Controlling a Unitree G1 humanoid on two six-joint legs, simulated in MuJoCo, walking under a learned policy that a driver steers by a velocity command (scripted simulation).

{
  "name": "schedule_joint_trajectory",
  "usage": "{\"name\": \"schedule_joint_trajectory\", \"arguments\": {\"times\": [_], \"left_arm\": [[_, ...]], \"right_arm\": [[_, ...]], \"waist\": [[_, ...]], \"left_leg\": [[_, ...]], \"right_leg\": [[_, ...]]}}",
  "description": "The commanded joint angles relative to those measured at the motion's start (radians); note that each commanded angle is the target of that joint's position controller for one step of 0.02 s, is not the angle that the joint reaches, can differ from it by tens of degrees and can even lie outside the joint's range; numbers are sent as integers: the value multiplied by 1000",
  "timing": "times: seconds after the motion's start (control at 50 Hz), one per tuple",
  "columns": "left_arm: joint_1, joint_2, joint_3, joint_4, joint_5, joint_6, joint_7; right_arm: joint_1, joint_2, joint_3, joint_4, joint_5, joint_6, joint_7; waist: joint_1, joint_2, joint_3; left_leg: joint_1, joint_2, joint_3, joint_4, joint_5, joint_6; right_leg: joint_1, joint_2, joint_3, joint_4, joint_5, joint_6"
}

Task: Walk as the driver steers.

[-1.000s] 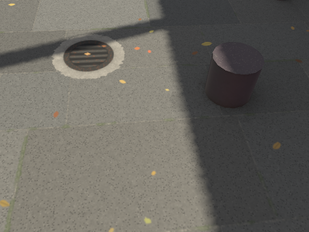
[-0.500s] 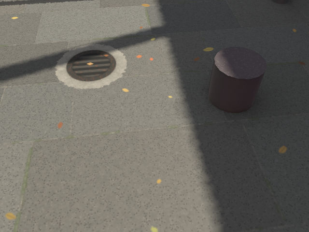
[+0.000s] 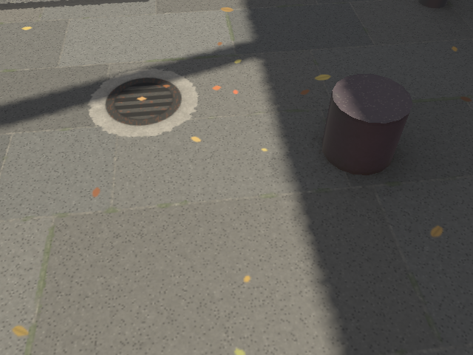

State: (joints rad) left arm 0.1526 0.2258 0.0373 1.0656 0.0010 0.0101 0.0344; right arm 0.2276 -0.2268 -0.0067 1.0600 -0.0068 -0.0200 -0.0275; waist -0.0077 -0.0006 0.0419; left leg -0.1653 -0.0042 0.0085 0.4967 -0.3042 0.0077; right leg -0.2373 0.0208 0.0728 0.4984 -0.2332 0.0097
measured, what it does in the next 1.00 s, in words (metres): stands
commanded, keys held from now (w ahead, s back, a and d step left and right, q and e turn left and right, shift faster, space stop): no key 1.00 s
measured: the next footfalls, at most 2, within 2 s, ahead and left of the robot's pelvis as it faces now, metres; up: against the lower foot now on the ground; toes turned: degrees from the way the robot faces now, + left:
right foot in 1.32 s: +0.12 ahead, -0.14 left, +0.00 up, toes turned -2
left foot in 1.80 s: +0.50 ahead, +0.09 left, +0.00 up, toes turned +3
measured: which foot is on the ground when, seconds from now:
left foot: down 0.00-1.00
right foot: down 0.00-1.00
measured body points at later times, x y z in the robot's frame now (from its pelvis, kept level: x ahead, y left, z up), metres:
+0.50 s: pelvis +0.00 +0.01 +0.00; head +0.01 +0.01 +0.45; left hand +0.04 +0.26 -0.15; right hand +0.01 -0.23 -0.15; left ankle -0.02 +0.11 -0.74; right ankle +0.02 -0.13 -0.74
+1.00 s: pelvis +0.01 +0.02 +0.00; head +0.02 +0.02 +0.45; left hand +0.02 +0.26 -0.16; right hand +0.00 -0.22 -0.15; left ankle -0.02 +0.11 -0.74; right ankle +0.02 -0.13 -0.74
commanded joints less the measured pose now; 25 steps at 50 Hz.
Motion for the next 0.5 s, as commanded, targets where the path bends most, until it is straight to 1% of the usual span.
{"name": "schedule_joint_trajectory", "arguments": {"times": [0.02,0.24,0.5], "left_arm": [[4,106,15,-19,0,-7,4],[29,95,6,20,-1,-5,8],[62,81,-1,44,-2,-4,13]], "right_arm": [[41,-103,-16,-23,0,-8,-3],[87,-86,-10,-15,1,-9,-3],[130,-68,-8,-11,3,-10,-3]], "waist": [[2,1,-14],[5,4,-4],[7,5,5]], "left_leg": [[-78,35,-33,-109,92,16],[-81,33,-34,-118,96,21],[-81,32,-37,-127,110,27]], "right_leg": [[56,-32,22,-65,153,-35],[50,-30,14,-68,148,-28],[45,-31,9,-70,149,-20]]}}
Keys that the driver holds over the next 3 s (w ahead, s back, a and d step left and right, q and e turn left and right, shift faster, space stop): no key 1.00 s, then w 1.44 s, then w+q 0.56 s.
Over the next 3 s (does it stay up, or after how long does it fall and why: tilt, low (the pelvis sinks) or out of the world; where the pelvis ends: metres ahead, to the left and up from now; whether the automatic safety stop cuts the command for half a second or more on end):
stays up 1.00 0.02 -0.01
